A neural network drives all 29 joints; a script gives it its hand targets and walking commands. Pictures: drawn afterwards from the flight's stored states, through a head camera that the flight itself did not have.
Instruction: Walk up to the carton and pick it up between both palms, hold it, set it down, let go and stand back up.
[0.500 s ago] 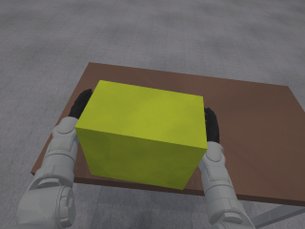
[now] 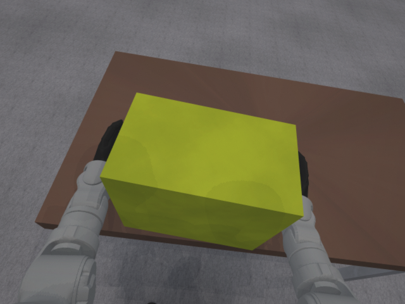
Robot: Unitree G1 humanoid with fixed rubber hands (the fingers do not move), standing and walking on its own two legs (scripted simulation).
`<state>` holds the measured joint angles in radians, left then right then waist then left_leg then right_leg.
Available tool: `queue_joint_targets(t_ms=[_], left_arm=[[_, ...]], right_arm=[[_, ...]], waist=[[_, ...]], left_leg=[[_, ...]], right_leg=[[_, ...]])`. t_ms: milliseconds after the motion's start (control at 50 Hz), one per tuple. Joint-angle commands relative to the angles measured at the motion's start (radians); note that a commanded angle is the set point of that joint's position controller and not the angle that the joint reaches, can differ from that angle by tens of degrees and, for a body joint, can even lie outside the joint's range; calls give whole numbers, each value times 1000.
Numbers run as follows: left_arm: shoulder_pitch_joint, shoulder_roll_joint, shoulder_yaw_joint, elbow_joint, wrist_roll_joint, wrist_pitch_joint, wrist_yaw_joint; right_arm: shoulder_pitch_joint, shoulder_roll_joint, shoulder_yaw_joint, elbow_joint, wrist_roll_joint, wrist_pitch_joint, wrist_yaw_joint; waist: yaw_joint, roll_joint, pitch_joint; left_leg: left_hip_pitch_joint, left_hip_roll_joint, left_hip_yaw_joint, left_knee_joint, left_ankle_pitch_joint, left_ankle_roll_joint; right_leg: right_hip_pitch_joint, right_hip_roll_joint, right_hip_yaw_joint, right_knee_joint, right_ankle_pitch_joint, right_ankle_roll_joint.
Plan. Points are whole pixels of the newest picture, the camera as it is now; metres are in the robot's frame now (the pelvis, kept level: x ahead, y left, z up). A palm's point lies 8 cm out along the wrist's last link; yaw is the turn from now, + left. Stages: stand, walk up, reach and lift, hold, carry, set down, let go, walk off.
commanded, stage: set down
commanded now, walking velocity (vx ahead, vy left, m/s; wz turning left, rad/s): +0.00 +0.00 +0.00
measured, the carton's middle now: (201, 180) +0.33 +0.00 +0.04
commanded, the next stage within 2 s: none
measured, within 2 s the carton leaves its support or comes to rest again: neither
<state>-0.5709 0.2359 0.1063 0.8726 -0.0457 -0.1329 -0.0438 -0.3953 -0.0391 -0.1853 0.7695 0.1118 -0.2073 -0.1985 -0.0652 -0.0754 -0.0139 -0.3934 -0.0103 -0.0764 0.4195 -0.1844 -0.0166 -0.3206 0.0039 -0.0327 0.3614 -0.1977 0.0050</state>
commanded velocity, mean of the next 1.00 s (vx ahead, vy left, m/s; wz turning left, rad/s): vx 0.00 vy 0.00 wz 0.00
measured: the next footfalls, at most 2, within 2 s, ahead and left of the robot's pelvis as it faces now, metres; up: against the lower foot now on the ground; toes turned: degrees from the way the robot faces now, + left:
none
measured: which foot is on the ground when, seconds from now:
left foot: down 0.00-1.00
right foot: down 0.00-1.00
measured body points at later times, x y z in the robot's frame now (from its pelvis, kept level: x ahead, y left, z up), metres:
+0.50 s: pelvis -0.02 +0.00 +0.00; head +0.00 +0.05 +0.45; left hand +0.36 +0.24 +0.05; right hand +0.29 -0.25 +0.04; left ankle +0.00 +0.12 -0.74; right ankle -0.02 -0.12 -0.74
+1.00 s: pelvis -0.03 +0.00 +0.00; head -0.04 +0.04 +0.45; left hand +0.30 +0.24 +0.03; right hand +0.22 -0.25 +0.04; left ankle +0.00 +0.12 -0.74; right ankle -0.02 -0.12 -0.74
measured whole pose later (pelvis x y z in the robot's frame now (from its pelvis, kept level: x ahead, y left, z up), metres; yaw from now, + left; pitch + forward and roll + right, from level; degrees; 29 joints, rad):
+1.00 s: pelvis -0.03 +0.00 +0.00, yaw +0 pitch +1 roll -1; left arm -0.14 0.38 0.06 0.42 -0.17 0.11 -0.05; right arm 0.01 -0.13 -0.16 0.34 0.23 0.05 -0.13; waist -0.07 -0.07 -0.06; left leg -0.27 -0.01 -0.08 0.43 -0.18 -0.01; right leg -0.19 0.01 -0.03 0.36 -0.19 0.00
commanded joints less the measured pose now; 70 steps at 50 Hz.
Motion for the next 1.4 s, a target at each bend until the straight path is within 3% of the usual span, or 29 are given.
queue_joint_targets(t_ms=[0,20,60,140,180,240,300,380,400,420,460,480,500,600,640,660,680,700,720,760,840,860,880,1000,1080,1160,1180,1260,1380], left_arm=[[-298,190,-40,-492,-112,-61,25],[-179,170,-51,-542,-107,-30,21],[-217,187,-54,-465,-116,13,5],[-79,203,-46,-559,-123,114,-7],[-274,228,-76,-508,-162,124,-11],[-169,242,-71,-581,-195,135,-18],[-198,278,-63,-608,-208,119,-3],[-273,291,-90,-435,-253,125,-16],[-128,280,-88,-527,-245,125,-18],[-272,318,-95,-467,-253,120,-16],[-271,333,-83,-401,-254,118,-14],[-190,314,-79,-482,-251,119,-7],[-236,341,-78,-407,-257,121,-7],[-24,307,-72,-592,-234,152,-17],[-30,322,-34,-564,-217,168,-24],[-109,327,-51,-564,-232,178,-21],[100,295,-47,-671,-215,182,-23],[-147,337,-57,-605,-238,178,-22],[28,316,-62,-692,-231,173,-15],[-10,325,-71,-703,-246,173,-11],[93,329,-45,-768,-254,162,-8],[238,313,-33,-843,-232,170,-9],[80,341,-31,-769,-243,175,-6],[152,331,-63,-825,-282,184,7],[395,308,-36,-910,-264,217,-6],[386,332,-8,-911,-252,235,-8],[377,334,-4,-960,-259,227,-4],[573,290,-12,-1058,-255,233,-13],[685,312,10,-1099,-245,231,-18]], right_arm=[[-233,-228,140,-330,88,-111,14],[-151,-255,129,-331,109,-123,17],[-196,-263,136,-273,120,-88,20],[-88,-301,125,-316,161,-40,27],[-262,-311,80,-310,140,-6,30],[-153,-315,108,-396,166,17,43],[-190,-316,83,-445,163,40,67],[-278,-311,84,-423,147,106,82],[-121,-300,96,-467,164,99,83],[-240,-313,67,-460,147,104,77],[-232,-291,79,-438,151,122,80],[-173,-277,96,-512,161,117,83],[-216,-286,79,-501,152,129,82],[-21,-305,89,-596,173,125,69],[-2,-298,107,-564,177,146,61],[-69,-318,97,-575,161,167,59],[132,-293,124,-617,181,153,58],[-79,-313,95,-586,156,172,58],[76,-301,81,-643,152,162,60],[27,-297,89,-686,148,172,63],[139,-269,117,-763,156,171,64],[264,-267,139,-798,183,169,68],[120,-286,109,-756,168,190,74],[206,-255,98,-870,144,254,84],[417,-247,138,-991,148,265,76],[436,-238,148,-1010,151,301,79],[441,-239,154,-1054,137,302,81],[633,-216,169,-1126,139,308,72],[756,-190,193,-1206,124,325,67]], waist=[[-16,262,-950],[-28,287,-894],[-32,276,-761],[-31,251,-603],[-44,253,-593],[-34,228,-589],[-17,262,-618],[-11,202,-497],[0,202,-483],[-15,208,-506],[4,208,-450],[32,208,-467],[36,207,-427],[27,202,-453],[54,224,-376],[40,219,-386],[48,231,-365],[30,238,-404],[37,229,-382],[31,222,-372],[52,193,-364],[83,220,-344],[68,232,-331],[73,221,-284],[92,160,-242],[109,205,-194],[117,168,-218],[125,173,-173],[127,152,-70]], left_leg=[[517,16,92,163,869,-121],[571,23,76,161,918,-130],[519,17,79,153,839,-114],[555,19,83,103,768,-106],[482,13,91,91,611,-97],[528,8,97,68,613,-89],[511,10,102,59,531,-85],[388,6,100,0,264,-50],[444,7,109,-8,306,-51],[378,1,110,3,256,-44],[348,-1,103,-18,157,-36],[395,9,92,-22,169,-41],[357,8,101,-31,124,-36],[453,10,105,-15,304,-50],[426,1,122,-30,289,-51],[403,8,117,-33,257,-45],[466,7,117,-40,326,-47],[396,9,116,-25,250,-47],[451,12,119,-33,309,-52],[437,14,111,-33,281,-54],[418,1,122,-31,279,-40],[470,8,122,-38,332,-49],[405,7,123,-43,265,-48],[320,8,116,-82,75,-25],[382,6,126,-87,171,-24],[337,0,127,-104,125,-19],[330,7,128,-103,130,-11],[382,10,134,-98,224,-27],[352,5,134,-118,143,-13]], right_leg=[[127,51,-3,45,675,22],[114,61,-11,26,661,19],[110,48,8,13,624,6],[145,52,-13,-22,535,6],[87,44,-17,-27,390,4],[129,41,-8,-34,434,9],[89,45,-16,-34,323,-9],[103,29,0,-32,181,-20],[136,31,2,-33,244,-14],[119,31,2,-16,209,-11],[106,22,10,-19,132,-14],[125,29,7,-16,156,-13],[115,22,12,-22,122,-12],[173,37,0,-10,268,-12],[184,27,16,-26,226,-8],[165,25,16,-21,187,-11],[199,32,15,-25,274,-13],[141,25,20,-10,163,-17],[173,33,2,-22,232,-13],[152,32,10,-23,191,-16],[186,31,25,-21,205,-9],[222,30,27,-26,251,-14],[176,25,32,-25,160,-21],[157,7,54,-26,23,-23],[191,7,56,-40,114,-10],[172,-6,78,-50,51,-16],[180,-12,82,-44,50,-9],[201,-8,79,-56,125,-11],[168,-23,101,-83,46,-8]])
